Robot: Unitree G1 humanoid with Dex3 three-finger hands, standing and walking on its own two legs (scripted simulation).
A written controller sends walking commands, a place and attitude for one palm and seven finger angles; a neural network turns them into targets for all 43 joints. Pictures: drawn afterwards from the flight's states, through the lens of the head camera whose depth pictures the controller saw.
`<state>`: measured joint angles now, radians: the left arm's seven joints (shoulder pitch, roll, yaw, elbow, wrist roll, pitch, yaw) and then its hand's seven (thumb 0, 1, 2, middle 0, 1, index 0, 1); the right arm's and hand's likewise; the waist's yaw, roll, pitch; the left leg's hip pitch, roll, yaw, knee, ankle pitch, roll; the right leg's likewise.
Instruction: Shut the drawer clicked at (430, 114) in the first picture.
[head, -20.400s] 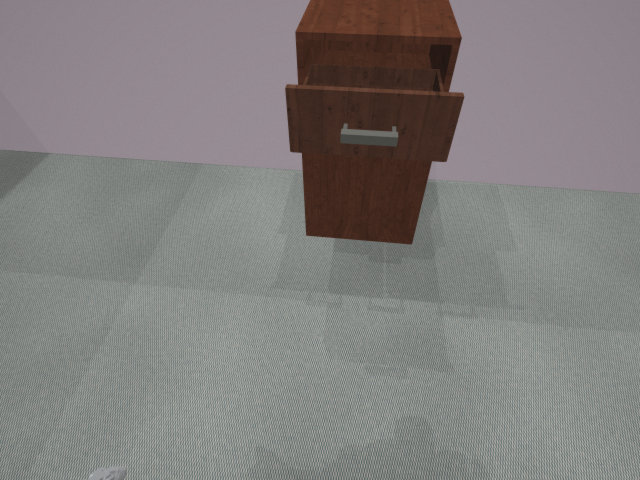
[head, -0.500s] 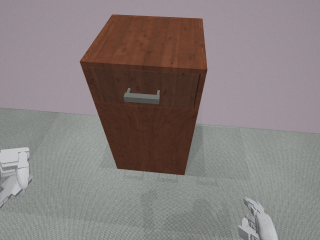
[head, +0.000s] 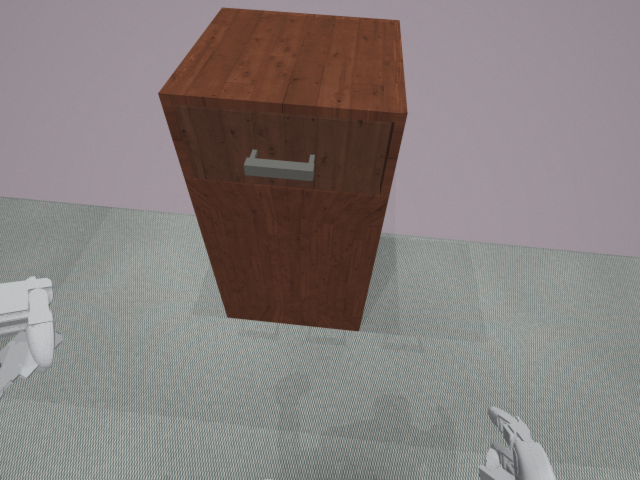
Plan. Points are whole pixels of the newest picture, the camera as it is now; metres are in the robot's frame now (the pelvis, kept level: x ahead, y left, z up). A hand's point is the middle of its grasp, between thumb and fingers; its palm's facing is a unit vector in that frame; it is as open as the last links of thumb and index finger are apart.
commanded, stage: step back with the hand held close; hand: left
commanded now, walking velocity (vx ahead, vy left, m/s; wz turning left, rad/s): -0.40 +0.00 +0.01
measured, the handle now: (281, 162) +0.69 +0.10 -0.02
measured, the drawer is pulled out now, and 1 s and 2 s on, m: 0.00 0.00 0.00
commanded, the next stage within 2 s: stop stepping back and stand still in 0.66 s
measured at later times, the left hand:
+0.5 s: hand (85, 415) +0.14 +0.18 +0.18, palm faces +0.17 -0.82 -0.54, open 3.2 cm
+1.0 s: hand out of the picture -0.04 +0.20 +0.19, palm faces +0.40 -0.80 -0.45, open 3.2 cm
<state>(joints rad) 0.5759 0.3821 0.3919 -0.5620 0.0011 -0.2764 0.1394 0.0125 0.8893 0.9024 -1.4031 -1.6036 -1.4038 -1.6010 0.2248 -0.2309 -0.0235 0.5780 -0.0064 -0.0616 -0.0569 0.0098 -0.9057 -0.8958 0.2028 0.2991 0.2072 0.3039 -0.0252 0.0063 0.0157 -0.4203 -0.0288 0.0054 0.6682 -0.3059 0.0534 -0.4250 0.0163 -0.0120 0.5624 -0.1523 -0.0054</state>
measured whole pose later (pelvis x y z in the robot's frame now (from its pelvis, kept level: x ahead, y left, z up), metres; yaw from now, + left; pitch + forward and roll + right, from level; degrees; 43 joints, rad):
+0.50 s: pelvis -0.07 -0.03 +0.01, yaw -3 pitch +5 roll -2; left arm 0.63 0.47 0.40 -0.64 -0.04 -0.30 0.08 0.01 0.89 0.90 -1.40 -1.60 -1.40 -1.60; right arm 0.09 -0.17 0.02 0.57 0.00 -0.06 -0.03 0.01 -0.91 -0.90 0.20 0.30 0.21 0.30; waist -0.03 0.01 0.03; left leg -0.51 0.05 0.02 0.51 -0.11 0.02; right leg -0.18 0.11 0.04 0.43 -0.33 -0.04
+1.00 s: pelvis -0.22 -0.04 +0.02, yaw -2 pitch +1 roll +1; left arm 0.63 0.39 0.37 -0.56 -0.02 -0.20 0.15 0.01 0.89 0.90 -1.40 -1.60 -1.40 -1.60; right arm 0.27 -0.20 0.00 0.65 -0.02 -0.07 -0.07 0.01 -0.91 -0.90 0.20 0.30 0.21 0.30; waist 0.03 -0.04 -0.06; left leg -0.53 -0.01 0.03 0.94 -0.34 0.00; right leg -0.27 -0.01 -0.01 0.51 -0.28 -0.04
